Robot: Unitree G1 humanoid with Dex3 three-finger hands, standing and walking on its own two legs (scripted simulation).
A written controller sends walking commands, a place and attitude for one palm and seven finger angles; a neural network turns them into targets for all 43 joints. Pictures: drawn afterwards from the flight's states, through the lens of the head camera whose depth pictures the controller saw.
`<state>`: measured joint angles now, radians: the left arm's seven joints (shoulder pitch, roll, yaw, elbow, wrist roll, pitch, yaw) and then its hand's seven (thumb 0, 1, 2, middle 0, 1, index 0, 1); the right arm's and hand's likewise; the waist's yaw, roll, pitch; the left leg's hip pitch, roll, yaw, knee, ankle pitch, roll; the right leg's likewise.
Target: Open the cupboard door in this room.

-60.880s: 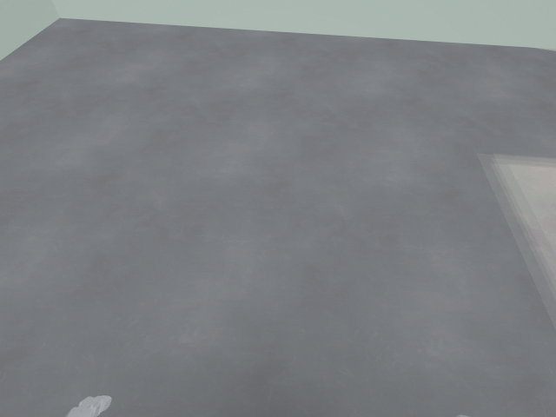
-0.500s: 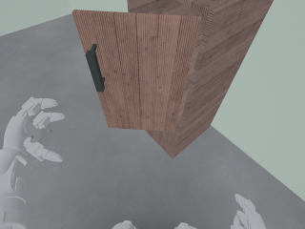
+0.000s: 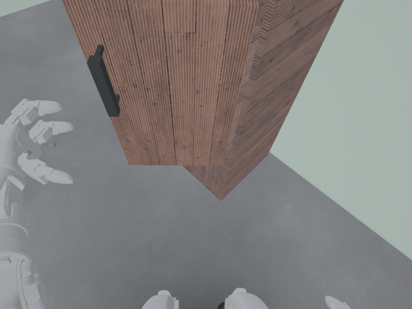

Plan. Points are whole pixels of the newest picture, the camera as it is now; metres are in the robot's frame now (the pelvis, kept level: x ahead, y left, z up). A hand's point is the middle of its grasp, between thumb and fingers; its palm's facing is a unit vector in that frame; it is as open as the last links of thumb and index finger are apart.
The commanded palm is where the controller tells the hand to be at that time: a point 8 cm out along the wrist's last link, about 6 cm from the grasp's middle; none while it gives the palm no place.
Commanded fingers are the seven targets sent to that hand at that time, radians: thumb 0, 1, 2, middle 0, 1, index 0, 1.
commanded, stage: move the hooked fingers beside the handle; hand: left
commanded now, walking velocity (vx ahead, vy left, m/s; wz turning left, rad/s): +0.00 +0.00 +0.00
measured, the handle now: (107, 82) +0.58 +0.23 +0.06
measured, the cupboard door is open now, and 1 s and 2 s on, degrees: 46 46 46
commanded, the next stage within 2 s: slide the fingers in behind the handle in 1.66 s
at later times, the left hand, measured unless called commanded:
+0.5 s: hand (61, 117) +0.46 +0.29 +0.07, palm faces +0.02 -1.00 +0.00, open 14.0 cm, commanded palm +0.45 +0.34 +0.07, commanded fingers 0.00 -0.50 0.30 -0.30 -1.20 -0.30 -1.20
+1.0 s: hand (70, 93) +0.52 +0.29 +0.07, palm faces +0.01 -1.00 -0.01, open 14.0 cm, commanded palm +0.50 +0.34 +0.06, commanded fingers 0.00 -0.50 0.30 -0.30 -1.20 -0.30 -1.20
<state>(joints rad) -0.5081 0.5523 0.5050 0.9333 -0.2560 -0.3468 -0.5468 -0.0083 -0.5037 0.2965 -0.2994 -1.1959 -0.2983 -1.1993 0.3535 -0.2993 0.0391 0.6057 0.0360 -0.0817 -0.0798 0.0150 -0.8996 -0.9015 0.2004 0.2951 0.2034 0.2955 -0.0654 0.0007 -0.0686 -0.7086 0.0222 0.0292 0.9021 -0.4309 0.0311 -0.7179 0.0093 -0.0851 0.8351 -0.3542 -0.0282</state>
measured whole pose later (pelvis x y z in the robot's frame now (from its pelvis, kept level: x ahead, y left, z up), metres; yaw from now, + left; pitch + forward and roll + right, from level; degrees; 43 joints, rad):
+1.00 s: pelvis +0.00 +0.02 -0.02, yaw -2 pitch +23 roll -4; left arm -0.96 0.83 0.56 1.27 -0.10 -0.32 -0.51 -0.01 -0.50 0.30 -0.30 -1.20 -0.30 -1.20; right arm 0.44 -0.31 0.07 0.58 0.00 0.09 -0.05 0.01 -0.90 -0.90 0.20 0.30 0.20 0.30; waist -0.20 0.01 -0.07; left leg -0.94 0.05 0.03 1.01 -0.47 0.05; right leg -0.93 0.03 -0.09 0.88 -0.35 -0.01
